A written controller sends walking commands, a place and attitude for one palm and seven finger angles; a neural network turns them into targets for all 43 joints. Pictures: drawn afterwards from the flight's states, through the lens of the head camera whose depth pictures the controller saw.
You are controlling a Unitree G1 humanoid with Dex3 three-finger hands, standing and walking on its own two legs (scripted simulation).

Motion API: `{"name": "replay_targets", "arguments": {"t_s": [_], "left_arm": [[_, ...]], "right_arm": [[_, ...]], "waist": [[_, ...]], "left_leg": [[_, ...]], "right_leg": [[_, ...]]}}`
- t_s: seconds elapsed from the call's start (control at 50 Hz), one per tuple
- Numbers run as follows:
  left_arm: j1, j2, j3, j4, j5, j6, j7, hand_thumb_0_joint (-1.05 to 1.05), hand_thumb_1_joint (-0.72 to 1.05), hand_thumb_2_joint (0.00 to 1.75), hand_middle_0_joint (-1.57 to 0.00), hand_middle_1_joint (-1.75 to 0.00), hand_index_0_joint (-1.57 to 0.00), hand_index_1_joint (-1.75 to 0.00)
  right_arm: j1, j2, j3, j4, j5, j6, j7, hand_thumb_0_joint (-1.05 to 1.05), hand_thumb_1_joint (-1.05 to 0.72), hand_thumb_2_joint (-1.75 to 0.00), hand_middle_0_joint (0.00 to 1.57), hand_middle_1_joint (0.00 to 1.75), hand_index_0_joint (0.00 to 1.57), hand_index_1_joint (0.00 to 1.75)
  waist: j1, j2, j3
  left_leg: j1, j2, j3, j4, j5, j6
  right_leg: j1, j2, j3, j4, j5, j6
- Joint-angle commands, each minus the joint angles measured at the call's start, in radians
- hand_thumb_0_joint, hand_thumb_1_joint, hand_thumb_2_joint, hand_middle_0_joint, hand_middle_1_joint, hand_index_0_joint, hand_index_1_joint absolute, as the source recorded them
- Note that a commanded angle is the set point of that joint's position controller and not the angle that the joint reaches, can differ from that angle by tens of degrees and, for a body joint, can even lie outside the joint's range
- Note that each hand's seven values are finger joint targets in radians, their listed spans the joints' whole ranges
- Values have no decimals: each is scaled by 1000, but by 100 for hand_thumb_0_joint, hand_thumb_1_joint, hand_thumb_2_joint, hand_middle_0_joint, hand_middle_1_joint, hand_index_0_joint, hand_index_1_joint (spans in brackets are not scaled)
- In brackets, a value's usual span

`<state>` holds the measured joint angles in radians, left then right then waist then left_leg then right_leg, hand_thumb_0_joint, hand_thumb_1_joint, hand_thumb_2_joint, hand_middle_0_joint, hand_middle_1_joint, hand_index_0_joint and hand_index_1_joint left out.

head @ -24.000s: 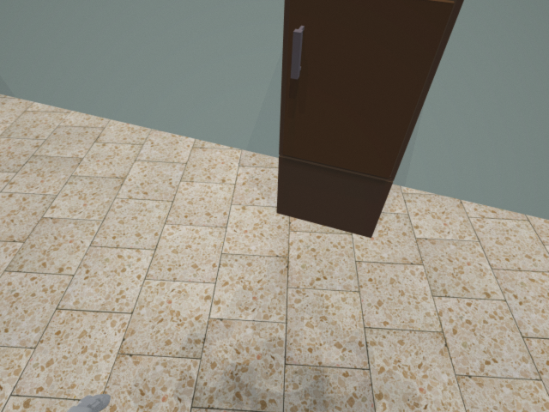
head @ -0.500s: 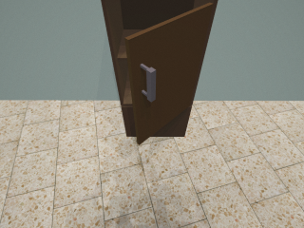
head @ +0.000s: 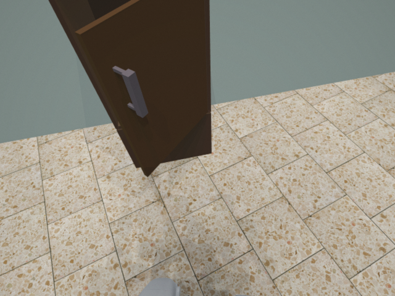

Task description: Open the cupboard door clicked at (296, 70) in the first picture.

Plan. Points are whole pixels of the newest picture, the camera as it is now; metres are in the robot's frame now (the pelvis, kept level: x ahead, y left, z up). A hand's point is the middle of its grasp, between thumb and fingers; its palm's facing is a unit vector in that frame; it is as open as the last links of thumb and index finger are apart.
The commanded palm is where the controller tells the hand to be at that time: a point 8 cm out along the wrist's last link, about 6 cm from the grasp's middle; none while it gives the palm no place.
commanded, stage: walk to a spot facing it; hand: left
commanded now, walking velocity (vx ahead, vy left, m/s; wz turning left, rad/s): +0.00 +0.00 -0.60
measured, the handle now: (130, 92) +0.56 +0.23 +0.06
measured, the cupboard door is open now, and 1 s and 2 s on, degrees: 43 43 43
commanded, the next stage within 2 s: none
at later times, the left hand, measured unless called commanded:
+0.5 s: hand (105, 293) +0.13 +0.24 -0.17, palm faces -0.20 -0.95 -0.23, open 7.4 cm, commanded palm none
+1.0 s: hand (166, 253) +0.22 +0.11 -0.14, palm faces -0.58 -0.76 -0.27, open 7.4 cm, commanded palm none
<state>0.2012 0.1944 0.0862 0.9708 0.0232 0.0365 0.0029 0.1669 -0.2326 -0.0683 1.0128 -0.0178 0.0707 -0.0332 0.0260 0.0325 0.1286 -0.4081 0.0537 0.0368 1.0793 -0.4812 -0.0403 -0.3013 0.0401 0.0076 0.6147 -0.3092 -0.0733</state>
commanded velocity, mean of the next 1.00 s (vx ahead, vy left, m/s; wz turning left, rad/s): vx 0.01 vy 0.00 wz -0.60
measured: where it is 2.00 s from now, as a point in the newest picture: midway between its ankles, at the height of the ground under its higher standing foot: (273, 294)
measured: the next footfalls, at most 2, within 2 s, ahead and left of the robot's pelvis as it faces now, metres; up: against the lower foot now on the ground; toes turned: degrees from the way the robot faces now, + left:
left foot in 0.42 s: +0.09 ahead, +0.15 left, +0.00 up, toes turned -18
right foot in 0.80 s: +0.01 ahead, -0.10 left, +0.00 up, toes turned -34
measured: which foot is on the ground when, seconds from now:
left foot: up 0.00-0.40, down 0.42-0.80, up 0.82-1.00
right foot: down 0.00-0.42, up 0.44-0.78, down 0.80-1.00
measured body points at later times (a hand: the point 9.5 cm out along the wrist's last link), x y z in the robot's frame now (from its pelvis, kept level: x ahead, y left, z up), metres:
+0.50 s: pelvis +0.02 +0.04 +0.00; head +0.08 +0.06 +0.45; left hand +0.14 +0.29 -0.15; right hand +0.08 -0.23 -0.11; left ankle +0.05 +0.17 -0.73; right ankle -0.01 -0.07 -0.69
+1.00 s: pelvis +0.02 +0.00 +0.01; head +0.05 -0.04 +0.46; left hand +0.25 +0.15 -0.12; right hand -0.10 -0.24 -0.14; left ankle +0.11 +0.14 -0.65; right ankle -0.03 -0.08 -0.73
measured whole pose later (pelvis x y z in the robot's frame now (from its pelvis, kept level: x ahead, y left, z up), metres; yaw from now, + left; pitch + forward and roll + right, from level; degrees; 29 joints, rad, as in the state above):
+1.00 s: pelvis +0.02 +0.00 +0.01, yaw -38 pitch +1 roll +2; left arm 0.16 0.22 0.06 0.90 0.02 0.04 0.00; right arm 0.20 -0.25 -0.06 0.92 -0.01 0.06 -0.02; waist -0.01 0.00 0.11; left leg -0.49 0.07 0.02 1.05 -0.41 -0.08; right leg -0.28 0.03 0.06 0.51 -0.24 -0.05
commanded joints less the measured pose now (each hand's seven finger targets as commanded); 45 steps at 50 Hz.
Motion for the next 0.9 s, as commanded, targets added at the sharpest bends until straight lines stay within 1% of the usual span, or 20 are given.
{"name": "replay_targets", "arguments": {"t_s": [0.0,0.1,0.22,0.3,0.34,0.36,0.38,0.4,0.42,0.44,0.48,0.52,0.64,0.7,0.74,0.76,0.78,0.8,0.82,0.88], "left_arm": [[44,193,38,-64,-3,-28,22,0,90,90,-20,-30,-20,-30],[118,199,41,-46,-2,-31,21,0,90,90,-20,-30,-20,-30],[136,212,49,-60,5,-24,22,0,90,90,-20,-30,-20,-30],[75,223,52,-88,10,-17,22,0,90,90,-20,-30,-20,-30],[28,218,48,-103,2,-13,21,0,90,90,-20,-30,-20,-30],[10,191,40,-113,-5,-12,18,0,90,90,-20,-30,-20,-30],[41,128,29,-127,-16,-12,9,0,90,90,-20,-30,-20,-30],[5,139,26,-145,-12,-15,-2,0,90,90,-20,-30,-20,-30],[-22,172,32,-150,-1,-13,-10,0,90,90,-20,-30,-20,-30],[27,157,39,-155,2,-15,-22,0,90,90,-20,-30,-20,-30],[24,154,44,-114,10,0,-31,0,90,90,-20,-30,-20,-30],[12,125,32,-127,2,5,-38,0,90,90,-20,-30,-20,-30],[-76,101,6,-152,-4,3,-48,0,90,90,-20,-30,-20,-30],[-62,115,4,-145,-5,-3,-47,0,90,90,-20,-30,-20,-30],[54,164,18,-109,-2,-15,-41,0,90,90,-20,-30,-20,-30],[127,293,43,-92,13,-28,-21,0,90,90,-20,-30,-20,-30],[178,355,55,-71,-2,-26,-5,0,90,90,-20,-30,-20,-30],[170,338,51,-74,-5,-22,7,0,90,90,-20,-30,-20,-30],[96,278,45,-97,-5,-18,15,0,90,90,-20,-30,-20,-30],[-30,225,29,-133,-1,-18,20,0,90,90,-20,-30,-20,-30]], "right_arm": [[-41,-63,-14,-110,2,-35,11,0,-90,-90,20,30,20,30],[-82,-57,-11,-138,8,-37,0,0,-90,-90,20,30,20,30],[-140,-62,-7,-181,18,-48,-7,0,-90,-90,20,30,20,30],[-109,-62,-8,-189,25,-53,-5,0,-90,-90,20,30,20,30],[-25,-72,-9,-170,28,-61,-10,0,-90,-90,20,30,20,30],[26,-102,-14,-155,24,-71,-16,0,-90,-90,20,30,20,30],[40,-191,-30,-162,11,-82,-22,0,-90,-90,20,30,20,30],[67,-249,-37,-176,-1,-79,-26,0,-90,-90,20,30,20,30],[48,-231,-27,-187,-11,-74,-29,0,-90,-90,20,30,20,30],[1,-207,-17,-218,-19,-75,-26,0,-90,-90,20,30,20,30],[-44,-150,5,-216,-17,-82,-26,0,-90,-90,20,30,20,30],[-2,-135,5,-206,-18,-85,-26,0,-90,-90,20,30,20,30],[110,-178,-13,-160,-16,-78,-13,0,-90,-90,20,30,20,30],[114,-194,-20,-157,-15,-72,-5,0,-90,-90,20,30,20,30],[83,-192,-24,-166,-3,-71,0,0,-90,-90,20,30,20,30],[84,-112,-9,-195,12,-68,7,0,-90,-90,20,30,20,30],[18,-98,4,-235,11,-59,4,0,-90,-90,20,30,20,30],[26,-111,3,-219,14,-50,-2,0,-90,-90,20,30,20,30],[10,-107,-2,-199,13,-46,-1,0,-90,-90,20,30,20,30],[31,-92,-5,-173,8,-39,11,0,-90,-90,20,30,20,30]], "waist": [[-6,-85,-138],[21,-133,-197],[33,-179,-194],[4,-170,-181],[-42,-140,-201],[-67,-78,-216],[-61,176,-235],[-71,272,-200],[-65,143,-149],[-24,60,-141],[7,195,-119],[-2,161,-127],[-55,193,-158],[-49,198,-155],[23,78,-197],[54,-278,-244],[91,-370,-246],[79,-296,-232],[52,-260,-181],[-15,-205,-173]], "left_leg": [[-127,17,-65,77,98,-12],[-157,-14,-62,-47,94,-27],[-121,-35,-72,-178,44,-24],[13,-55,-86,-347,55,-7],[205,-57,-85,-551,191,-1],[364,1,-112,-680,251,14],[485,241,-367,-808,213,80],[423,432,-529,-843,337,190],[309,443,-490,-822,423,246],[213,410,-403,-827,364,255],[195,278,-233,-773,541,186],[273,226,-111,-724,730,159],[329,240,-6,-675,750,147],[292,268,7,-626,721,131],[171,221,69,-439,588,56],[-79,88,174,-185,186,-17],[-187,11,73,19,-202,-32],[-213,45,-36,100,-162,-18],[-237,62,-53,119,-78,-22],[-141,54,-35,62,55,-39]], "right_leg": [[122,-252,383,-302,275,-107],[283,-216,384,-255,509,-87],[278,-218,459,-220,629,-129],[144,-199,510,-215,527,-114],[25,-155,489,-171,436,-56],[-94,-90,422,-115,299,-6],[-276,45,274,38,-50,52],[-326,56,100,276,-320,106],[-306,4,104,427,-296,118],[-271,-16,68,520,-239,126],[-291,-33,64,591,-151,135],[-307,-39,22,555,-121,142],[-173,-46,-88,235,-109,123],[-49,-36,-104,65,-75,91],[203,-63,-65,-180,178,57],[399,-319,288,-274,475,-36],[371,-464,453,-255,772,-141],[344,-445,403,-248,616,-181],[267,-374,387,-278,423,-162],[152,-269,266,-253,408,-112]]}}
